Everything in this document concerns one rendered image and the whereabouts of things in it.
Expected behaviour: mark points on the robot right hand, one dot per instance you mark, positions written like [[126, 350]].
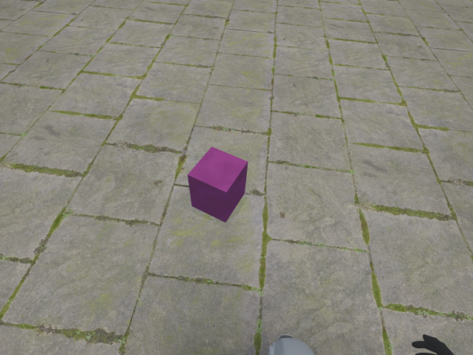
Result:
[[432, 344]]

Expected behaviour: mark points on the robot right shin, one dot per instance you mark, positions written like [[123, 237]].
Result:
[[285, 336]]

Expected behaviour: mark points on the carton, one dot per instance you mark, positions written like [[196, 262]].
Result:
[[217, 183]]

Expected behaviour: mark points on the robot right thigh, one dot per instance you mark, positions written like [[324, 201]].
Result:
[[289, 346]]

